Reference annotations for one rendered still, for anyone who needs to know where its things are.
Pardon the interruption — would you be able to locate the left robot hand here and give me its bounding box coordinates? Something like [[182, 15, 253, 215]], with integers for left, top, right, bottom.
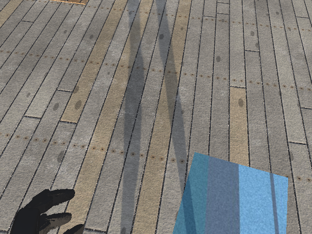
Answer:
[[10, 188, 85, 234]]

